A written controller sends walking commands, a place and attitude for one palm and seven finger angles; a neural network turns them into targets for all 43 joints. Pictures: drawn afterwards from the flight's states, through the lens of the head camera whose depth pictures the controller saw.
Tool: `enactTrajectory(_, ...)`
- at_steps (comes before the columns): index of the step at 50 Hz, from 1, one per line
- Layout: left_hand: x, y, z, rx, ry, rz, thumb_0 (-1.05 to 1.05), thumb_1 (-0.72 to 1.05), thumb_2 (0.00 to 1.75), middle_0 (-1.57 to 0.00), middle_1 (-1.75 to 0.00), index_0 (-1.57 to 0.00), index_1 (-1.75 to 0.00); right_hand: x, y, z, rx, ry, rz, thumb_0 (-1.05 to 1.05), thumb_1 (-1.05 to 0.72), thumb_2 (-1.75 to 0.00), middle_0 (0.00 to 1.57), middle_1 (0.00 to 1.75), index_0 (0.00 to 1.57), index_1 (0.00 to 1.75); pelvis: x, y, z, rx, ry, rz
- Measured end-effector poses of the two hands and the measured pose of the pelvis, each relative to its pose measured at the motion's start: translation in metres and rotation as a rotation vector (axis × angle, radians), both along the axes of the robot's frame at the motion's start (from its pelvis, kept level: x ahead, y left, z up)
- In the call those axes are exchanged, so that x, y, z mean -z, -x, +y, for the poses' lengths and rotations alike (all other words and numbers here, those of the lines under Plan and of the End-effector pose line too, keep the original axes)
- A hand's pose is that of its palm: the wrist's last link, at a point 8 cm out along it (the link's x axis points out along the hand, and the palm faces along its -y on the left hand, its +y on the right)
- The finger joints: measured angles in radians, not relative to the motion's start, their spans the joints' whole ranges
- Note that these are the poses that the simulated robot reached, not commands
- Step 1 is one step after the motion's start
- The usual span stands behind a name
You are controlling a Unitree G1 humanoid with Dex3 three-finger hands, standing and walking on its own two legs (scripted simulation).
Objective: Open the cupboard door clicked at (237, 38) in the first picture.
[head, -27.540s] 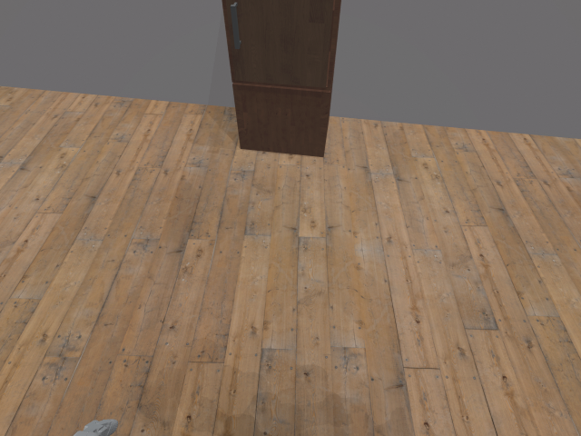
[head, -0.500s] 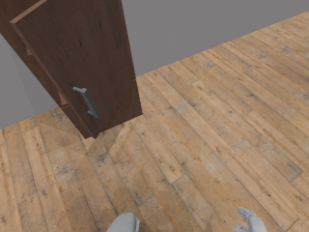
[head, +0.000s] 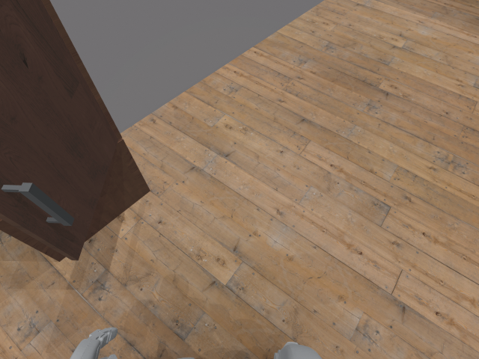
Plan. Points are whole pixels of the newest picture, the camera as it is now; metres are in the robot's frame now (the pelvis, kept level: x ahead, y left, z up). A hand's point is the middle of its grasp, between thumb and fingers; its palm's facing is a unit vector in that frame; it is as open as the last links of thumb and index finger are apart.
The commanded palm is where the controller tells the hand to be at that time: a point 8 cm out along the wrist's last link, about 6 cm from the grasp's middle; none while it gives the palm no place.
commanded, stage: walk to a spot facing it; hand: left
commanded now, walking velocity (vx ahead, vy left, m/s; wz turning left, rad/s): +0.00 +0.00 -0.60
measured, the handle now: (41, 206) +0.38 +0.45 -0.09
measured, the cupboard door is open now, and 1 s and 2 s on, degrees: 41 41 41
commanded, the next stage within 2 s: turn to face it in 1.56 s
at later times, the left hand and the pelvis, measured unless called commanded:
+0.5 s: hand (176, 291) +0.24 +0.15 -0.16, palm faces -0.33 -0.93 -0.19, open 7.4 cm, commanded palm none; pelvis +0.10 -0.02 +0.00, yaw -19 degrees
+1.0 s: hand (264, 210) +0.43 -0.03 -0.16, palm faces -0.53 -0.82 -0.21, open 7.3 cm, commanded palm none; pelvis +0.28 -0.17 +0.01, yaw -33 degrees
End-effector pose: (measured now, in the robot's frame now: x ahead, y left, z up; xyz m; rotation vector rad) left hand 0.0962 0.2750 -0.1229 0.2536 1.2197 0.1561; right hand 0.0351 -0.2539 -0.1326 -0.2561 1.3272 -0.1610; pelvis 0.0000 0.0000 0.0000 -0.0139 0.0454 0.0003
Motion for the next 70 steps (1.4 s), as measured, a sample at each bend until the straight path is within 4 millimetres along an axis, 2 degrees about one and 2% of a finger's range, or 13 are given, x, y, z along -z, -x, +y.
enactTrajectory(4,-0.002,-0.041,-0.022,0.095,-0.036,-0.062,0.01,0.91,0.90,-0.20,-0.30,-0.20,-0.30,0.016,0.030,-0.027,0.109,0.001,0.061,0.01,-0.90,-0.90,0.20,0.30,0.20,0.30,0.010,-0.006,-0.013,0.047,-0.014,-0.014)
enactTrajectory(7,-0.007,-0.054,-0.038,0.131,-0.040,-0.067,0.00,0.91,0.90,-0.20,-0.30,-0.20,-0.30,0.011,0.033,-0.037,0.165,0.013,0.063,0.01,-0.90,-0.90,0.20,0.30,0.20,0.30,0.004,-0.010,-0.017,0.089,-0.029,-0.025)
enactTrajectory(13,-0.008,-0.070,-0.060,0.197,0.010,-0.031,0.00,0.90,0.90,-0.20,-0.30,-0.20,-0.30,-0.005,0.008,-0.037,0.219,0.000,-0.047,0.01,-0.91,-0.90,0.20,0.30,0.20,0.29,-0.006,-0.029,-0.018,0.169,-0.046,-0.024)
enactTrajectory(18,0.006,-0.088,-0.061,0.225,0.058,0.004,0.01,0.90,0.90,-0.20,-0.30,-0.20,-0.30,-0.010,-0.023,-0.025,0.246,0.009,-0.142,0.01,-0.91,-0.90,0.20,0.30,0.20,0.30,-0.001,-0.058,-0.010,0.235,-0.032,-0.014)
enactTrajectory(21,0.017,-0.109,-0.061,0.258,0.069,0.035,0.01,0.90,0.90,-0.20,-0.30,-0.20,-0.30,-0.007,-0.027,-0.017,0.271,0.028,-0.167,0.01,-0.90,-0.90,0.20,0.30,0.20,0.30,0.006,-0.076,-0.007,0.277,-0.015,-0.004)
enactTrajectory(28,0.006,-0.194,-0.105,0.375,0.096,0.014,0.01,0.91,0.90,-0.20,-0.30,-0.20,-0.30,-0.012,0.005,0.004,0.394,-0.034,0.004,0.01,-0.90,-0.90,0.20,0.30,0.20,0.30,-0.006,-0.121,-0.031,0.373,-0.018,0.015)
enactTrajectory(33,0.008,-0.270,-0.171,0.514,0.104,-0.020,0.01,0.91,0.90,-0.19,-0.30,-0.20,-0.30,-0.004,0.032,0.007,0.532,-0.088,0.136,0.01,-0.90,-0.90,0.20,0.30,0.20,0.30,0.001,-0.156,-0.063,0.446,-0.015,0.015)
enactTrajectory(37,0.016,-0.326,-0.227,0.585,0.105,-0.115,0.01,0.91,0.90,-0.20,-0.30,-0.20,-0.30,0.013,0.039,-0.008,0.621,-0.130,0.231,0.01,-0.90,-0.90,0.20,0.30,0.20,0.30,0.019,-0.184,-0.099,0.481,-0.019,-0.012)
enactTrajectory(41,0.009,-0.342,-0.253,0.577,0.091,-0.114,0.00,0.91,0.90,-0.20,-0.30,-0.20,-0.30,0.013,-0.004,-0.052,0.648,-0.104,0.190,0.01,-0.90,-0.90,0.20,0.30,0.20,0.30,0.010,-0.209,-0.123,0.505,-0.016,-0.033)
enactTrajectory(49,0.003,-0.351,-0.262,0.544,0.048,0.054,0.00,0.93,0.90,-0.20,-0.30,-0.20,-0.30,-0.008,-0.161,-0.149,0.607,-0.028,-0.136,0.01,-0.91,-0.90,0.20,0.30,0.20,0.29,-0.009,-0.275,-0.165,0.566,-0.024,-0.017)
enactTrajectory(58,0.030,-0.392,-0.262,0.481,0.021,0.228,0.00,0.91,0.90,-0.20,-0.30,-0.20,-0.30,-0.006,-0.322,-0.216,0.527,0.036,-0.317,0.01,-0.91,-0.90,0.20,0.30,0.20,0.30,0.012,-0.381,-0.202,0.625,0.000,-0.028)
enactTrajectory(63,0.029,-0.455,-0.295,0.530,0.019,0.228,0.01,0.91,0.90,-0.20,-0.30,-0.20,-0.30,-0.005,-0.334,-0.217,0.585,0.029,-0.270,0.00,-0.91,-0.90,0.20,0.30,0.20,0.30,0.007,-0.423,-0.225,0.660,-0.020,-0.042)
enactTrajectory(70,0.005,-0.565,-0.396,0.647,0.076,0.076,0.01,0.91,0.90,-0.19,-0.30,-0.20,-0.30,-0.001,-0.292,-0.203,0.737,-0.067,-0.018,0.00,-0.93,-0.90,0.20,0.30,0.20,0.30,-0.009,-0.473,-0.273,0.704,-0.021,-0.025)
